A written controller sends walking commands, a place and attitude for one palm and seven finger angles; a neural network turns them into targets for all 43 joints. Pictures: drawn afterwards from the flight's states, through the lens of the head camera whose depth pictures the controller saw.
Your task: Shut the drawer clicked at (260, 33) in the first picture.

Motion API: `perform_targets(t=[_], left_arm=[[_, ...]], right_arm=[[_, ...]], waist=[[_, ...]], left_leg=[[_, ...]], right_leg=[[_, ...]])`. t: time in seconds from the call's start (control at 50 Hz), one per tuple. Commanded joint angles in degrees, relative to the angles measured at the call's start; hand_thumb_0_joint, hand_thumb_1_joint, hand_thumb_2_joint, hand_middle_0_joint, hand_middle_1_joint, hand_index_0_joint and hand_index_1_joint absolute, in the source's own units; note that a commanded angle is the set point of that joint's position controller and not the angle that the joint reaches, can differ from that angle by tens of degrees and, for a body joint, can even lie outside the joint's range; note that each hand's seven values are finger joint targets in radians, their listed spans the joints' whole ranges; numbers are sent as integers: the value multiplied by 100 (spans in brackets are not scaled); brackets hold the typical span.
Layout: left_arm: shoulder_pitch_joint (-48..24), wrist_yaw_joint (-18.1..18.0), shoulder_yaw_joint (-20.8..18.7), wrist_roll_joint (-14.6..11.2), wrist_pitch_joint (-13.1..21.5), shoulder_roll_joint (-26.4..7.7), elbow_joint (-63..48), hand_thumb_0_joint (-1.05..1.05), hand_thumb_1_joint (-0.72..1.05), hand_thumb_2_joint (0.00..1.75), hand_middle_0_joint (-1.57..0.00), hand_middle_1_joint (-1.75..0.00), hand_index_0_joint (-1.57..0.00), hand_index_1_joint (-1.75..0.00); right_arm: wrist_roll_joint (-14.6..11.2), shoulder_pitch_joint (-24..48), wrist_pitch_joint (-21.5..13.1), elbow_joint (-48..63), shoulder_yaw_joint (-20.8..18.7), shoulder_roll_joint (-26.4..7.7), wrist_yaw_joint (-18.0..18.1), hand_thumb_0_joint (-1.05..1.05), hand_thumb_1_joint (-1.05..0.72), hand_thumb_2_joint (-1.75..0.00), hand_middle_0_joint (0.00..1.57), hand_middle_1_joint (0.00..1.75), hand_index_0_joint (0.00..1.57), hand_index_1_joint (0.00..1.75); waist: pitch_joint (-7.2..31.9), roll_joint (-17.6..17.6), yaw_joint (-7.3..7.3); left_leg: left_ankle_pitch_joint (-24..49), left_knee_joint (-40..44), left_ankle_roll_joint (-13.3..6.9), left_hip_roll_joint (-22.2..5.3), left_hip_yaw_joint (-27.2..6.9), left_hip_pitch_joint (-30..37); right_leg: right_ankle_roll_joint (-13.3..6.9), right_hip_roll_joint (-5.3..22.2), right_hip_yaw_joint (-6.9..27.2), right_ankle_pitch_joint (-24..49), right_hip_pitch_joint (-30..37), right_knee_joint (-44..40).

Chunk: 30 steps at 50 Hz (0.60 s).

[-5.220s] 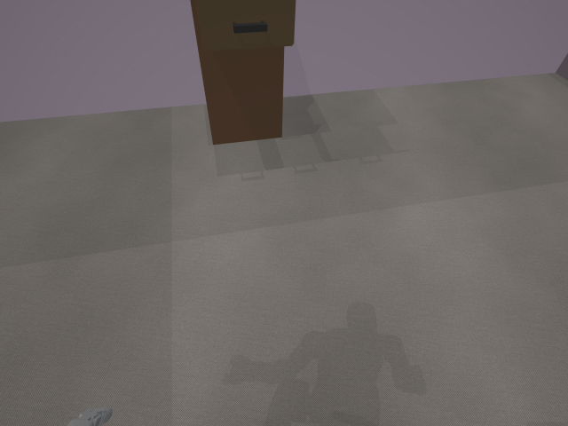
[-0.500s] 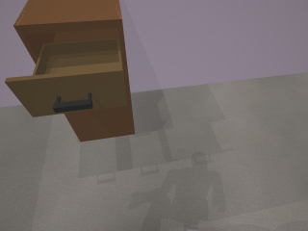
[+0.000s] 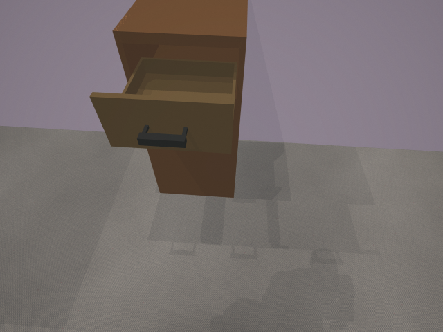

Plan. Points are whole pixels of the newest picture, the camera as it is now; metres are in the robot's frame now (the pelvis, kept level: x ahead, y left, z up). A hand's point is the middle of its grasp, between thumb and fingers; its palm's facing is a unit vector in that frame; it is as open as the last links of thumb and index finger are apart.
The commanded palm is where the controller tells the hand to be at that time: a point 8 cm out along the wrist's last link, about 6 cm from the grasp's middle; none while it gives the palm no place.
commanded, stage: take the last steps up to it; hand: left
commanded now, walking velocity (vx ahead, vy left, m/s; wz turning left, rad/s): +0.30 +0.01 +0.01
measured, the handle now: (164, 134) +0.57 +0.22 -0.02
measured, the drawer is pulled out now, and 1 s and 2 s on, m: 0.28 0.28 0.28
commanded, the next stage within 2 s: come to a stop and stand still in 0.74 s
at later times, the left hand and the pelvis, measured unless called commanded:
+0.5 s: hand (154, 283) +0.24 +0.19 -0.17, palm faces -0.05 -0.98 -0.20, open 7.4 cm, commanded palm none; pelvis +0.13 +0.00 -0.02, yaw -1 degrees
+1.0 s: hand (155, 294) +0.22 +0.18 -0.19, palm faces +0.09 -0.98 -0.15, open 7.3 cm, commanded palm none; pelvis +0.25 +0.01 -0.01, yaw +0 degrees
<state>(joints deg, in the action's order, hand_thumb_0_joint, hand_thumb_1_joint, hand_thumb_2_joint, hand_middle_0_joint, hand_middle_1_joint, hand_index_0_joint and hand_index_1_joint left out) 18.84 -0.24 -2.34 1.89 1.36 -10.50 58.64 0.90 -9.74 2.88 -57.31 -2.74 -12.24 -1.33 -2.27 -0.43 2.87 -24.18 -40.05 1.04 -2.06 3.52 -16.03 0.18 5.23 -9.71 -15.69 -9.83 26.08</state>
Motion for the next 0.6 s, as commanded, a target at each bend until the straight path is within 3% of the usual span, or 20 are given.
perform_targets(t=[0.0, 0.02, 0.04, 0.06, 0.08, 0.1, 0.14, 0.18, 0.22, 0.28, 0.38, 0.42, 0.44, 0.46, 0.48, 0.5, 0.52, 0.54, 0.56, 0.58], left_arm=[[29, -28, -190, -94, -2, -856, -65, 0, 90, 90, -20, -30, -20, -30], [-88, 16, -117, -111, -19, -543, -161, 0, 90, 90, -20, -30, -20, -30], [-352, 34, -49, -80, -6, -341, -385, 0, 90, 90, -20, -30, -20, -30], [-694, 8, -73, -17, -27, -463, -515, 0, 90, 90, -20, -30, -20, -30], [-887, 33, -109, -11, -26, -513, -447, 0, 90, 90, -20, -30, -20, -30], [-795, 91, -123, -30, -3, -506, -339, 0, 90, 90, -20, -30, -20, -30], [-440, 142, -104, -43, -14, -404, -96, 0, 90, 90, -20, -30, -20, -30], [-325, 138, -104, -50, -34, -369, -1, 0, 90, 90, -20, -30, -20, -30], [-448, 127, -96, -56, -60, -347, -37, 0, 90, 90, -20, -30, -20, -30], [-874, 139, -77, -74, -69, -297, -178, 0, 90, 90, -20, -30, -20, -30], [-1483, 151, -83, -96, -22, -218, -409, 0, 90, 90, -20, -30, -20, -30], [-1255, 141, -112, -92, 16, -262, -353, 0, 90, 90, -20, -30, -20, -30], [-799, 130, -140, -83, 56, -344, -206, 0, 90, 90, -20, -30, -20, -30], [-6, 96, -207, -65, 109, -557, 26, 0, 90, 90, -20, -30, -20, -30], [839, 29, -335, -20, 199, -999, 262, 0, 90, 90, -20, -30, -20, -30], [1321, -7, -428, -87, 204, -1511, 368, 0, 90, 90, -20, -30, -20, -30], [1012, -23, -416, -162, 188, -1481, 308, 0, 90, 90, -20, -30, -20, -30], [399, -50, -353, -146, 167, -1222, 134, 0, 90, 90, -20, -30, -20, -30], [-53, -90, -291, -151, 164, -932, 20, 0, 90, 90, -20, -30, -20, -30], [-348, -104, -202, -124, 193, -683, -48, 0, 90, 90, -20, -30, -20, -30]], right_arm=[[17, -651, -387, 75, -41, -360, 89, 0, -90, -90, 20, 30, 20, 30], [63, -1150, -415, -73, -143, -799, 142, 0, -90, -90, 20, 30, 20, 30], [79, -1618, -393, -128, -218, -1221, 177, 0, -90, -90, 20, 30, 20, 30], [79, -1689, -387, -180, -222, -1239, 212, 0, -90, -90, 20, 30, 20, 30], [78, -1523, -415, -184, -161, -992, 248, 0, -90, -90, 20, 30, 20, 30], [55, -1267, -459, -120, -82, -754, 262, 0, -90, -90, 20, 30, 20, 30], [22, -1022, -565, -89, 4, -533, 283, 0, -90, -90, 20, 30, 20, 30], [0, -1156, -652, -177, 7, -449, 310, 0, -90, -90, 20, 30, 20, 30], [-13, -1365, -691, -305, 4, -452, 323, 0, -90, -90, 20, 30, 20, 30], [2, -1580, -702, -459, -11, -436, 333, 0, -90, -90, 20, 30, 20, 30], [74, -1764, -674, -677, -39, -462, 326, 0, -90, -90, 20, 30, 20, 30], [75, -1706, -656, -728, -48, -491, 332, 0, -90, -90, 20, 30, 20, 30], [51, -1679, -650, -743, -38, -512, 333, 0, -90, -90, 20, 30, 20, 30], [19, -1634, -658, -743, -42, -474, 311, 0, -90, -90, 20, 30, 20, 30], [-52, -1728, -680, -673, -24, -296, 259, 0, -90, -90, 20, 30, 20, 30], [-92, -1873, -696, -507, 6, -46, 262, 0, -90, -90, 20, 30, 20, 30], [-107, -1520, -642, -466, -24, -164, 268, 0, -90, -90, 20, 30, 20, 30], [-69, -1230, -613, -390, -73, -78, 239, 0, -90, -90, 20, 30, 20, 30], [-14, -1116, -564, -382, -72, -42, 216, 0, -90, -90, 20, 30, 20, 30], [22, -1159, -504, -412, -42, 81, 196, 0, -90, -90, 20, 30, 20, 30]], waist=[[118, -207, -412], [86, 1098, -659], [-82, 1775, -837], [-310, 1646, -901], [-629, 1337, -834], [-749, 1015, -662], [-638, 764, -393], [-389, 652, -323], [-348, 573, -321], [-517, 605, -383], [-725, 720, -521], [-602, 731, -369], [-358, 612, -146], [70, 191, 212], [741, -551, 514], [1309, -1482, 445], [1185, -978, 460], [604, -581, 255], [209, -189, 54], [-62, -188, -145]], left_leg=[[637, 1933, -122, -42, 170, 1676], [-71, 2356, -470, -1053, -1231, 2184], [-387, 2992, -1017, -2041, -2498, 2188], [-740, 3163, -1245, -2221, -2814, 1856], [-631, 3237, -1243, -2057, -2582, 1533], [-98, 3198, -1163, -1798, -2115, 1377], [1223, 3146, -1002, -1397, -1282, 1267], [2470, 3015, -1031, -1279, -896, 1534], [3090, 2938, -1093, -1304, -762, 1724], [3304, 2916, -1111, -1336, -634, 1788], [3390, 2691, -1018, -1400, -522, 1531], [3996, 2285, -937, -1370, -402, 1391], [4459, 1697, -826, -1232, -260, 1293], [4402, 708, -646, -998, -124, 880], [2957, -861, -376, -508, 248, -273], [-769, -2722, -179, 207, 301, -1274], [-851, -3436, -261, -34, -343, -1327], [-380, -3709, -265, -232, -419, -1630], [93, -3526, -260, -476, -505, -1550], [325, -3228, -199, -589, -462, -1327]], right_leg=[[-318, 730, 794, -974, -1033, -406], [-34, 178, 261, -1223, -1966, 737], [90, -193, -12, -1703, -2746, 1970], [14, -76, 445, -1805, -3000, 2755], [-19, 45, 681, -1410, -3131, 3252], [-31, 146, 779, -912, -3075, 3430], [52, 177, 741, -241, -2720, 3517], [123, 148, 680, -31, -2643, 3484], [163, 163, 656, 65, -2772, 3339], [148, 174, 578, 186, -2822, 2715], [-57, 5, 378, 185, -2152, 1497], [-188, -205, 229, 127, -1431, 1112], [-246, -364, 122, 306, -717, 760], [-312, -409, 210, 653, 468, 400], [-690, 671, 1472, 867, 1921, 171], [-1376, 2133, 3577, 1753, 2499, -611], [-1557, 2174, 3716, 899, 1791, -984], [-1477, 1998, 3399, 184, 1084, -1194], [-1285, 1777, 2730, 69, 430, -1275], [-1105, 1565, 2193, 280, -262, -1393]])
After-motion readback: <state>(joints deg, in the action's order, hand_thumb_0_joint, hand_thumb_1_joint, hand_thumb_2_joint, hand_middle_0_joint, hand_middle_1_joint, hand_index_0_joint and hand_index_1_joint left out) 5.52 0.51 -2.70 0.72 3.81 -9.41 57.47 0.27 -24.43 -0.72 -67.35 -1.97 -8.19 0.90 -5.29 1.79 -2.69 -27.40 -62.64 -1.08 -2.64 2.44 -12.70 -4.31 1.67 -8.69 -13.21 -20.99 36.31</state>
